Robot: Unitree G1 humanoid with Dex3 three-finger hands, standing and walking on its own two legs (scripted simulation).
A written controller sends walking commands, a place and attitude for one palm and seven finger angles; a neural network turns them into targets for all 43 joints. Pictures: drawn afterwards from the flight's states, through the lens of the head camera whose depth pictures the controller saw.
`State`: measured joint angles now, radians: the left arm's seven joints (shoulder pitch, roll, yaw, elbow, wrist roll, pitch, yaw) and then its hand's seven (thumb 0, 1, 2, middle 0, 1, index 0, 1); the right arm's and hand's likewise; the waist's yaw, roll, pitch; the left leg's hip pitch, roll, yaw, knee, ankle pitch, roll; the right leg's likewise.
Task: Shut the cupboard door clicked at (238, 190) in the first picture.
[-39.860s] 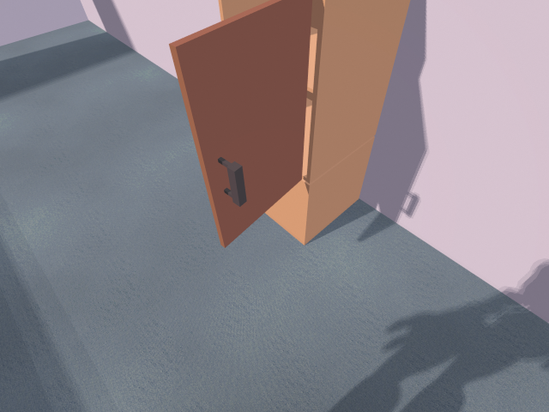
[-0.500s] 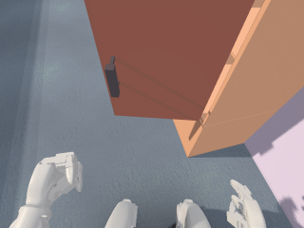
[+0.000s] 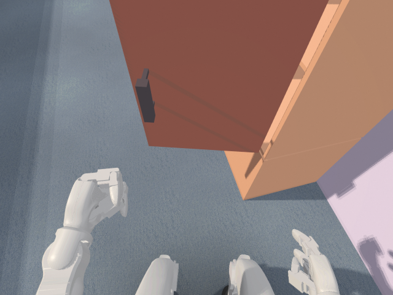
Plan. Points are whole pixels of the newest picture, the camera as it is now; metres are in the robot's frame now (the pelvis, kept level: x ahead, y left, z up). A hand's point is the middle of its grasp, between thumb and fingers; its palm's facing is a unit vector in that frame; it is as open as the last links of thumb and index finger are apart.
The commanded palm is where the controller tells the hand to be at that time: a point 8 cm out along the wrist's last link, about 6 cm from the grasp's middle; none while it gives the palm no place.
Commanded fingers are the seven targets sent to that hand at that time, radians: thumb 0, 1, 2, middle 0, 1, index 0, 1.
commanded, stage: bring the fist close to the handle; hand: left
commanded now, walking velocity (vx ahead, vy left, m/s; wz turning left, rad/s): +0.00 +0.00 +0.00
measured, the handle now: (147, 95) +0.54 +0.15 +0.05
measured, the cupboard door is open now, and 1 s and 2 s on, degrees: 72 72 62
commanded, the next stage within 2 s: push the door shut along its arc in 1.10 s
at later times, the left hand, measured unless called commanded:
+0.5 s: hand (150, 152) +0.38 +0.12 +0.05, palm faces -0.06 -1.00 -0.03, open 3.1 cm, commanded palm +0.37 +0.18 +0.05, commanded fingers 0.00 0.90 0.90 -1.30 -1.50 -1.30 -1.50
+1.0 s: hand (160, 131) +0.44 +0.11 +0.05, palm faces -0.02 -1.00 -0.03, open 3.1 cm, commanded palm +0.41 +0.17 +0.05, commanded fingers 0.00 0.90 0.90 -1.30 -1.50 -1.30 -1.50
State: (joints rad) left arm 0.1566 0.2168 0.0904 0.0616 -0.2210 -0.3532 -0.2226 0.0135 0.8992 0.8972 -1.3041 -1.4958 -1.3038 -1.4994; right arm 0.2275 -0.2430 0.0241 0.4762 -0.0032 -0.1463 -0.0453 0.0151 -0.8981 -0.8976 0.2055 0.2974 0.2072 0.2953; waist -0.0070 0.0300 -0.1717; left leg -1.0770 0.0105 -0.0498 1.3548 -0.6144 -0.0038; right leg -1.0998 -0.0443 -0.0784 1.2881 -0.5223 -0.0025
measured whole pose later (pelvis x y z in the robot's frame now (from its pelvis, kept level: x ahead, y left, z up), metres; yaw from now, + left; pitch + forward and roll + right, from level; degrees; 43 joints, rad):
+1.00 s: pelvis +0.00 +0.00 +0.01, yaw -2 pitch +23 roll +0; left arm -0.54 0.20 0.22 0.83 -0.10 -0.51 -0.06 0.01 0.90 0.90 -1.30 -1.50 -1.30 -1.50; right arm 0.33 -0.24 -0.01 0.61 -0.03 -0.01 0.01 0.01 -0.90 -0.90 0.20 0.30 0.20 0.29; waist -0.10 0.03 -0.16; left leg -1.08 0.02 0.01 1.25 -0.56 0.00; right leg -1.14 -0.03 -0.02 1.22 -0.47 0.00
